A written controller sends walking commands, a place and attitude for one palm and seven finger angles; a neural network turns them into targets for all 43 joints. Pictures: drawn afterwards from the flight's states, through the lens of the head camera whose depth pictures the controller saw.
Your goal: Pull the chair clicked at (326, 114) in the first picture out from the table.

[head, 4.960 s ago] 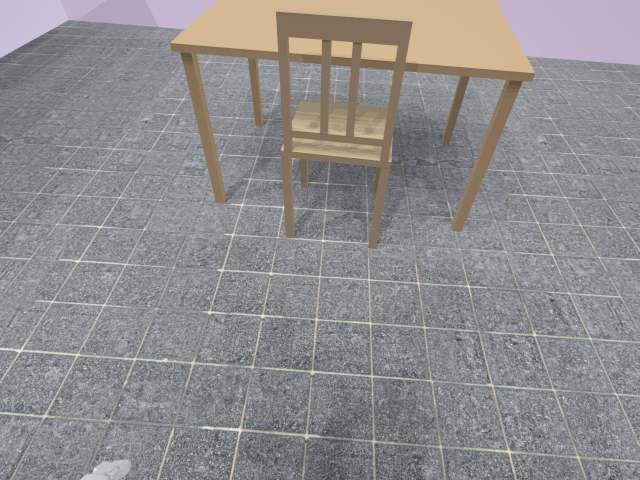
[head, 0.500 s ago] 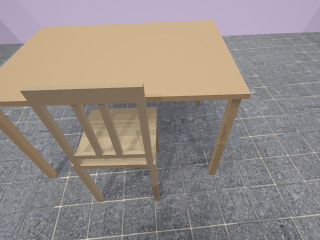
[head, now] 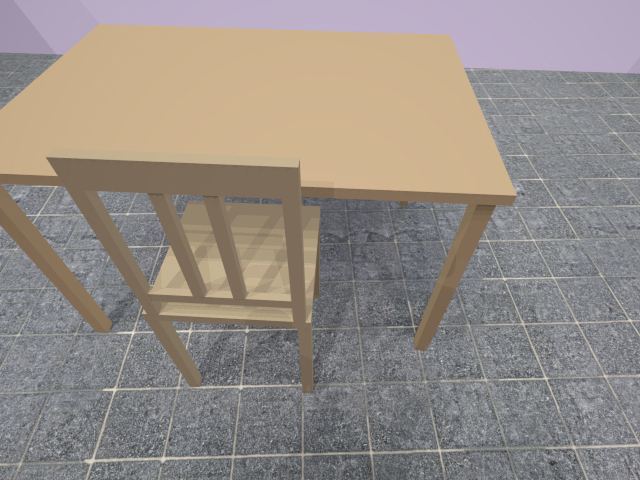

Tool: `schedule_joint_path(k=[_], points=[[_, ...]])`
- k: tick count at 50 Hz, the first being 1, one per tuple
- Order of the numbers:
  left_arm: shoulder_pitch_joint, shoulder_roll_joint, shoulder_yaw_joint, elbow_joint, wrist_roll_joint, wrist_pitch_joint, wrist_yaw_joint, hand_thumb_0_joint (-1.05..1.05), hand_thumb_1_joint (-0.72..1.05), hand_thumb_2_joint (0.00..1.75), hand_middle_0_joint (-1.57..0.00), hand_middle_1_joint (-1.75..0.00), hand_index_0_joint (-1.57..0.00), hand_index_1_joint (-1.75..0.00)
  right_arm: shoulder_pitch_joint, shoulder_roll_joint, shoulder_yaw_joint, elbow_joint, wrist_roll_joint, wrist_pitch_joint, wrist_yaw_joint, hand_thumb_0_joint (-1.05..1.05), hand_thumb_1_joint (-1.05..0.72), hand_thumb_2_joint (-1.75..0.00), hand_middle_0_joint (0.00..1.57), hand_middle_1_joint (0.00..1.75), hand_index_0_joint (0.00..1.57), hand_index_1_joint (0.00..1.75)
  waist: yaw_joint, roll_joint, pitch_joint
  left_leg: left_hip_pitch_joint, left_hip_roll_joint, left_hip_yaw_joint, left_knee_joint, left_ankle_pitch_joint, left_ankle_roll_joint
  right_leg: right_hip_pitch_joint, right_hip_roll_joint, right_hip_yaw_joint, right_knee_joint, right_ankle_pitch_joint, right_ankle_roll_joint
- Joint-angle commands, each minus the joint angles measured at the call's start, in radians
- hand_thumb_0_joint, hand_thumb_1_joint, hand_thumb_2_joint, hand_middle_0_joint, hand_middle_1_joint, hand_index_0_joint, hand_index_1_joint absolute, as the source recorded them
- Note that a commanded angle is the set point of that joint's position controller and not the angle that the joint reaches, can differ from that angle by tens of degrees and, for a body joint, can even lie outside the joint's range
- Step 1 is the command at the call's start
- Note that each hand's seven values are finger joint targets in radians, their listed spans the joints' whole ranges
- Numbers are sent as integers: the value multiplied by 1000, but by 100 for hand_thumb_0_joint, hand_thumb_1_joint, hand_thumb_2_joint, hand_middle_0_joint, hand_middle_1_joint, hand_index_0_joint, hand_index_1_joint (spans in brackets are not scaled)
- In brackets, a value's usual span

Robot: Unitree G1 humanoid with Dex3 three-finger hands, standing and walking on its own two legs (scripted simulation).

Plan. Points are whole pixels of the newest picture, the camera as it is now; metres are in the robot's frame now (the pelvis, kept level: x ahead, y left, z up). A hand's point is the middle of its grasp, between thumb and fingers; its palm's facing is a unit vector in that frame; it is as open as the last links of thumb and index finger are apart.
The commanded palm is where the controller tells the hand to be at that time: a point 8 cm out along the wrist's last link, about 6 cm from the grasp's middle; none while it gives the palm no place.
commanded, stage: look again from close up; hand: left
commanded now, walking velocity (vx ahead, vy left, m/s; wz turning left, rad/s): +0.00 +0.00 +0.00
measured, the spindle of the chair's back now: (181, 249) +0.51 +0.30 -0.09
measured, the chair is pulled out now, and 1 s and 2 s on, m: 0.00 0.00 0.00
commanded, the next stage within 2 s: shuffle to correct the standing spot in 0.84 s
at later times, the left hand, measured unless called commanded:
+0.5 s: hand out of the picture +0.01 +0.25 -0.18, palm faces +0.01 -0.98 -0.21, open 7.4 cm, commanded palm none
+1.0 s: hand out of the picture +0.00 +0.21 -0.18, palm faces +0.02 -0.99 -0.16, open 7.4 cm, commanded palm none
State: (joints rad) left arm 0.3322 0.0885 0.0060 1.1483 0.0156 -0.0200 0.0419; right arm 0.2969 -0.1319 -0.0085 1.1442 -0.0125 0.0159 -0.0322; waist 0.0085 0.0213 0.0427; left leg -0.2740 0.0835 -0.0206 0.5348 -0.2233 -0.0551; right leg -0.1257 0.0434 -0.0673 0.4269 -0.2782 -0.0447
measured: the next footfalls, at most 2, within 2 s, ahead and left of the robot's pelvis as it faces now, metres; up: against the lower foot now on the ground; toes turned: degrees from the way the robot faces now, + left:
right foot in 1.74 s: +0.11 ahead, -0.07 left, +0.00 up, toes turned +0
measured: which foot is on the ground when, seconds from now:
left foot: down 0.00-1.00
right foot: down 0.00-1.00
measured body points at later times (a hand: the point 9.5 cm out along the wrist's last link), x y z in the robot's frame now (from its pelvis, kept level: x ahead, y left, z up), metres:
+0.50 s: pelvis +0.01 +0.06 +0.00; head +0.02 +0.07 +0.45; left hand +0.01 +0.30 -0.16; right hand +0.03 -0.17 -0.15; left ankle +0.01 +0.13 -0.74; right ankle -0.03 -0.08 -0.74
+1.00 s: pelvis +0.02 +0.05 +0.00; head +0.03 +0.06 +0.45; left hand +0.00 +0.26 -0.17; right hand +0.02 -0.17 -0.16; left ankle +0.02 +0.13 -0.74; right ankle -0.03 -0.08 -0.74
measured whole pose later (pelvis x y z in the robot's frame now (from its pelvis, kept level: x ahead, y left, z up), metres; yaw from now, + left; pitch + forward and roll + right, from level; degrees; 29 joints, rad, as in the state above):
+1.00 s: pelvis +0.02 +0.05 +0.00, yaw +0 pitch -1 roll +0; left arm 0.31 0.14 -0.01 1.11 0.02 -0.01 0.04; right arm 0.26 -0.15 0.02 1.14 -0.01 -0.02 -0.03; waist 0.01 -0.03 0.04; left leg -0.20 -0.04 0.07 0.46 -0.26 0.05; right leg -0.13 -0.05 -0.03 0.46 -0.32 0.03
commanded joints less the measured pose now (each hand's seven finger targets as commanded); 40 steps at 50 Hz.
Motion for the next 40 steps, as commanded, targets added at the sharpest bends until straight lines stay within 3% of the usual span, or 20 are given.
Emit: schedule_joint_path(k=[1, 2, 3, 5, 7, 9, 10, 12, 15, 21, 25, 30, 40], points=[[79, 177, 22, -74, 12, -47, 22, 0, 90, 90, -20, -30, -20, -30, 42, -21, -12, -114, 9, -23, 13, 0, -90, -90, 20, 30, 20, 30, -38, -80, -59, -77, -28, 34, 216, -134, 53, 3, -256, 163, -67, 671, -38], [59, 184, 25, -97, 11, -46, 20, 0, 90, 90, -20, -30, -20, -30, 39, -27, -11, -124, 9, -25, 16, 0, -90, -90, 20, 30, 20, 30, -30, -47, -85, -47, -37, 58, 160, -123, 52, 27, -247, 142, -46, 645, -66], [54, 179, 24, -109, 14, -42, 21, 0, 90, 90, -20, -30, -20, -30, 50, -26, -10, -136, 9, -32, 15, 0, -90, -90, 20, 30, 20, 30, -38, -89, -96, -10, -47, 67, 77, -98, 53, 18, -229, 131, -19, 577, -70], [43, 145, 13, -110, 5, -28, 19, 0, 90, 90, -20, -30, -20, -30, 79, -53, -8, -116, 7, -44, 10, 0, -90, -90, 20, 30, 20, 30, -44, -106, -65, 73, -29, 29, -57, 42, 65, -50, -171, 100, 34, 350, -32], [74, 108, 8, -108, 3, -11, 18, 0, 90, 90, -20, -30, -20, -30, 80, -98, -11, -114, 1, -53, 4, 0, -90, -90, 20, 30, 20, 30, -14, 14, -8, 51, 58, -44, -78, 213, 105, -104, -114, 77, 25, 104, 0], [77, 115, 5, -100, 3, 1, 15, 0, 90, 90, -20, -30, -20, -30, 51, -107, -4, -110, -1, -51, 0, 0, -90, -90, 20, 30, 20, 30, -3, 113, 50, -3, 59, -85, -128, 213, 126, -89, -99, 57, 29, 7, 10], [80, 123, 3, -98, 5, 5, 12, 0, 90, 90, -20, -30, -20, -30, 32, -115, -3, -118, 1, -48, 0, 0, -90, -90, 20, 30, 20, 30, 4, 100, 84, -36, 54, -90, -153, 142, 129, -91, -97, 55, 18, -18, 13], [84, 128, 2, -97, 8, 6, 7, 0, 90, 90, -20, -30, -20, -30, 20, -117, -2, -126, 1, -48, 1, 0, -90, -90, 20, 30, 20, 30, 9, 53, 95, -53, 40, -88, -176, 52, 126, -82, -105, 59, 2, -4, 12], [61, 143, 1, -104, 5, 10, 1, 0, 90, 90, -20, -30, -20, -30, 22, -135, -1, -126, 0, -48, 2, 0, -90, -90, 20, 30, 20, 30, 1, 31, 74, -28, 33, -95, -208, -8, 123, -83, -110, 61, 5, 1, 17], [46, 161, 0, -107, 4, 11, -3, 0, 90, 90, -20, -30, -20, -30, 17, -154, 0, -118, 1, -52, 2, 0, -90, -90, 20, 30, 20, 30, 3, 16, 8, 44, 39, -104, -230, 40, 124, -76, -123, 58, 5, 21, 27], [45, 168, 0, -100, 1, 9, -3, 0, 90, 90, -20, -30, -20, -30, 18, -153, 3, -102, 2, -56, 1, 0, -90, -90, 20, 30, 20, 30, 2, -6, -18, 78, 29, -79, -198, 155, 121, -59, -136, 63, -5, 66, 30], [48, 172, -2, -85, -1, 9, -1, 0, 90, 90, -20, -30, -20, -30, 20, -148, 6, -79, 4, -56, 1, 0, -90, -90, 20, 30, 20, 30, 1, -11, -16, 93, 20, -55, -181, 196, 117, -52, -147, 66, -12, 96, 34], [58, 159, -3, -64, -1, 8, 3, 0, 90, 90, -20, -30, -20, -30, 19, -126, 10, -45, 7, -51, 1, 0, -90, -90, 20, 30, 20, 30, -1, -14, 20, 81, 11, -40, -178, 161, 115, -58, -152, 74, -24, 100, 33]])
